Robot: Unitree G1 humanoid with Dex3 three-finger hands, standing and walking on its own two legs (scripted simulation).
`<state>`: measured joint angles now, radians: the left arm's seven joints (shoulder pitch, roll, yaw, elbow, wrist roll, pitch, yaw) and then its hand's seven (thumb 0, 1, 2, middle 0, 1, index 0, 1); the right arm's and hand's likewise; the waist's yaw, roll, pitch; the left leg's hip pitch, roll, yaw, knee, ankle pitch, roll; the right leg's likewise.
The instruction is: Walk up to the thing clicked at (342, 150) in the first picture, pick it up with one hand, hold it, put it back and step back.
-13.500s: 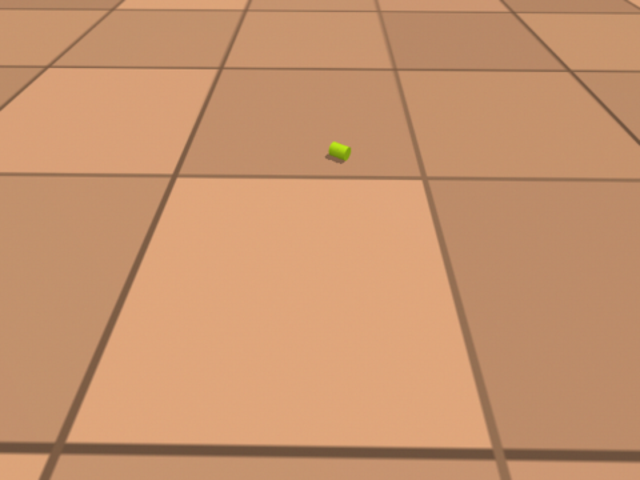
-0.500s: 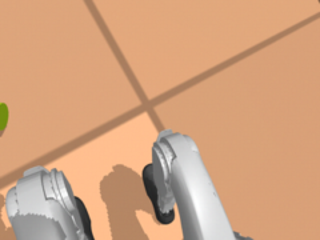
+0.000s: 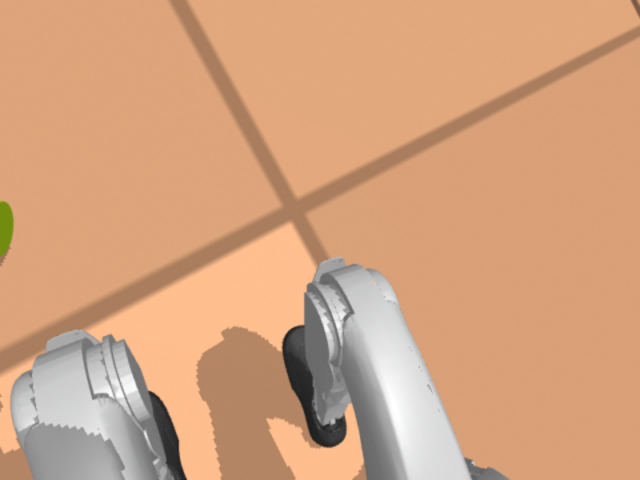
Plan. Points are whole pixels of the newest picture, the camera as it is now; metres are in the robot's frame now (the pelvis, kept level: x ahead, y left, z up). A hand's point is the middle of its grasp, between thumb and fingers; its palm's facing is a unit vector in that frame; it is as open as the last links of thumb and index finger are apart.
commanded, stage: rise first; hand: left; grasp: from above
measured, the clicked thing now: out of the picture +0.47 +0.34 -0.29
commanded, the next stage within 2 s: none
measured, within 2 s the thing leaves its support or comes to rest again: neither
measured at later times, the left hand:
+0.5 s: hand out of the picture +0.43 +0.36 -0.18, palm faces +0.01 -0.46 -0.89, open 14.2 cm
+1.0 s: hand out of the picture +0.43 +0.36 -0.18, palm faces +0.02 -0.46 -0.89, open 14.2 cm
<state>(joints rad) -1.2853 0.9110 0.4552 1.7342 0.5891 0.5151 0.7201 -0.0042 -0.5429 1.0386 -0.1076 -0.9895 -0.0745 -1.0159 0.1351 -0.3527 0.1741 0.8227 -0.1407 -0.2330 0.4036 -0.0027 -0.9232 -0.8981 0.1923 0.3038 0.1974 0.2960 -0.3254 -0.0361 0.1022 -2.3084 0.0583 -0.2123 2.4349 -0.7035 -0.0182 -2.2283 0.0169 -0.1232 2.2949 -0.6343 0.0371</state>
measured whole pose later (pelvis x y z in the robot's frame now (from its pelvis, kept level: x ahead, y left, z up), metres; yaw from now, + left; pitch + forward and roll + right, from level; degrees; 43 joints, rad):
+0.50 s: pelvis +0.00 +0.00 +0.00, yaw -1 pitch +31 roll -11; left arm -1.29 0.94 0.46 1.74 0.59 0.51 0.73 0.00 -0.55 1.04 -0.11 -0.98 -0.08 -1.01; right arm 0.15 -0.36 0.19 0.83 -0.14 -0.25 0.40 0.00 -0.93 -0.90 0.19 0.30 0.20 0.30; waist -0.34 -0.04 0.11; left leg -2.30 0.06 -0.22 2.43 -0.70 -0.01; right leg -2.22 0.02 -0.13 2.29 -0.63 0.04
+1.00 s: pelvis +0.00 +0.00 +0.00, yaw -1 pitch +31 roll -11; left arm -1.30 0.95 0.45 1.74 0.58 0.51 0.74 0.00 -0.55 1.04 -0.12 -0.96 -0.08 -1.00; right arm 0.15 -0.36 0.20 0.83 -0.15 -0.26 0.41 0.00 -0.93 -0.90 0.19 0.30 0.20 0.30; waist -0.35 -0.05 0.12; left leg -2.29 0.06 -0.23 2.43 -0.71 -0.02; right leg -2.21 0.02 -0.13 2.28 -0.63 0.04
